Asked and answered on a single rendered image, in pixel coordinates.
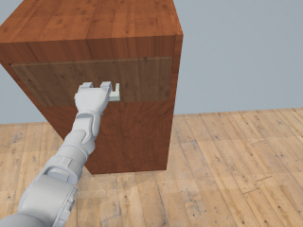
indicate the drawer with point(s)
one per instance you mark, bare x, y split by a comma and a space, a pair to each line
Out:
55, 83

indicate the left robot upper arm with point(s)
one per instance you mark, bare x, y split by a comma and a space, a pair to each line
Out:
48, 204

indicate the left robot forearm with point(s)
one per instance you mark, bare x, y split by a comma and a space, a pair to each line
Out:
66, 165

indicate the left robot hand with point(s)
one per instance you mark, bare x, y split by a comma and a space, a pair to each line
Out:
93, 99

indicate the handle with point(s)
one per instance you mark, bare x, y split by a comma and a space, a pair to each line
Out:
114, 96

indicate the cabinet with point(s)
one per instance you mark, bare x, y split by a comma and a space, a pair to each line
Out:
132, 136

